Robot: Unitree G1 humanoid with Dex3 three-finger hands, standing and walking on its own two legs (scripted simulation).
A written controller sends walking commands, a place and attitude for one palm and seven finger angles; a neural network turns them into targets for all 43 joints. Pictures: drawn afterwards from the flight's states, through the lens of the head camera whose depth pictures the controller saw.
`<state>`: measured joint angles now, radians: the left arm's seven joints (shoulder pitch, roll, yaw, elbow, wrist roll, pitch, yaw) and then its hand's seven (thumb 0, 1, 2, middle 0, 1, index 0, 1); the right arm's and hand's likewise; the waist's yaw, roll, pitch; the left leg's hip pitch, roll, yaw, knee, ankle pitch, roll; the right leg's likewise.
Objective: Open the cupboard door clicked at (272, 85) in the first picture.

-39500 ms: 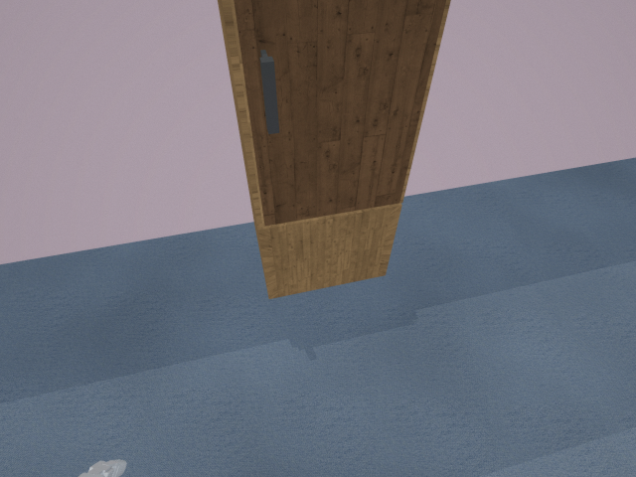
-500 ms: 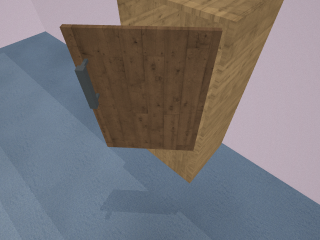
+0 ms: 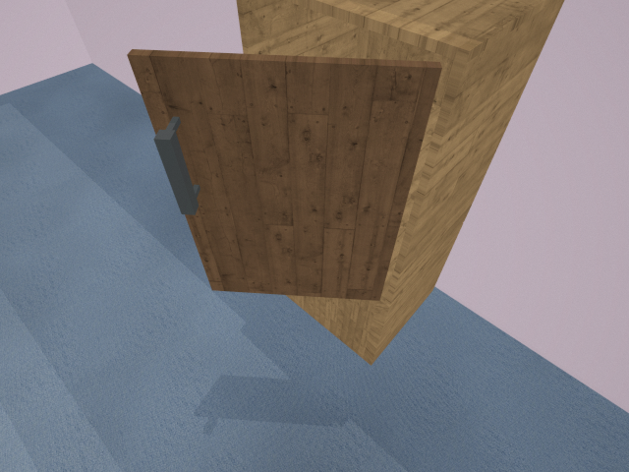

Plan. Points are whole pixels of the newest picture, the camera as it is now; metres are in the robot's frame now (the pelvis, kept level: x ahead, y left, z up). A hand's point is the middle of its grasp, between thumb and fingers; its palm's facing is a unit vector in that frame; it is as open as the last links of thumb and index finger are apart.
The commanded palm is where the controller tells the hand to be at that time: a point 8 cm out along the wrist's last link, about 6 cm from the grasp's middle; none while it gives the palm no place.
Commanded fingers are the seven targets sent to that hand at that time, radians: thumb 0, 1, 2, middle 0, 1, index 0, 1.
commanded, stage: look again from close up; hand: left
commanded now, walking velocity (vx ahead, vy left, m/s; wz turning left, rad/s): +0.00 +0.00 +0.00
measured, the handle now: (182, 167) +0.54 +0.26 +0.07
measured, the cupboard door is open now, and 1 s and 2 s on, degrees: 38 38 38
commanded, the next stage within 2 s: raise the hand with hooked fingers in 0.04 s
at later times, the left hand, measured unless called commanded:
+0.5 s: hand (161, 445) +0.15 +0.19 -0.02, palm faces -0.04 -1.00 +0.00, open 8.2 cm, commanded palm +0.12 +0.26 -0.04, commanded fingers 0.00 0.46 0.71 -0.23 -0.58 -0.23 -0.58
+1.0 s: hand (104, 408) +0.18 +0.26 +0.01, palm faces +0.03 -1.00 -0.05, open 11.2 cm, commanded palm +0.15 +0.31 +0.02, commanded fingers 0.00 -0.13 0.46 -0.27 -0.96 -0.27 -0.96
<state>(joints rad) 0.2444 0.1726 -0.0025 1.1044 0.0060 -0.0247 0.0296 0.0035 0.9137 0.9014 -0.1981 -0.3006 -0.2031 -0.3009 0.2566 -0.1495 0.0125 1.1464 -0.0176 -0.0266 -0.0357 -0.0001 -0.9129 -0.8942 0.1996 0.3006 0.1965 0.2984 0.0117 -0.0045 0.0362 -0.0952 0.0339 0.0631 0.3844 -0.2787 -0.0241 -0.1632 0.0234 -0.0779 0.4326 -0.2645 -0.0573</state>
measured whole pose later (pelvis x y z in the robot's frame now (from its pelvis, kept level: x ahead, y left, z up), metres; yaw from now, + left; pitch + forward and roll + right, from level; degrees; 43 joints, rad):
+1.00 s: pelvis -0.06 +0.04 -0.05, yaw +1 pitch +8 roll -2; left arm 0.27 0.28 0.24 0.05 -0.30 -0.28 -0.30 0.01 0.10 0.56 -0.26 -0.82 -0.26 -0.82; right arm 0.31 -0.23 0.06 0.59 0.03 -0.26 -0.06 0.01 -0.90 -0.89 0.21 0.30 0.20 0.30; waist -0.01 0.03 -0.08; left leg -0.63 0.01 0.03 0.93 -0.45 0.04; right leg -0.63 -0.03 -0.10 0.87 -0.38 -0.01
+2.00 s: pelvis -0.04 +0.03 -0.02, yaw +1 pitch +3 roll -1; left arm -0.10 0.42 0.45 0.39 -0.34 -0.12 -0.50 -0.01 -0.50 0.30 -0.30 -1.20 -0.30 -1.20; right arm 0.29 -0.30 0.04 0.61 0.05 -0.24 -0.10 0.01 -0.91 -0.89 0.20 0.30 0.20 0.30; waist 0.01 0.03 -0.04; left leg -0.35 0.01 0.04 0.64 -0.35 0.02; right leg -0.37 -0.01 -0.09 0.62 -0.29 -0.02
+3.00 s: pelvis -0.04 +0.03 -0.02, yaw +1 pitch +8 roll -1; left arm -0.52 0.53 0.45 0.85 -0.25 -0.21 -0.50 -0.01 -0.50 0.30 -0.30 -1.20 -0.30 -1.20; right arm 0.36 -0.30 0.05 0.64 0.05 -0.16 -0.09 0.01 -0.91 -0.89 0.20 0.30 0.20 0.30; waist -0.04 0.01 -0.04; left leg -0.47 0.01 0.05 0.70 -0.36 0.02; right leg -0.50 -0.01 -0.08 0.66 -0.30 -0.02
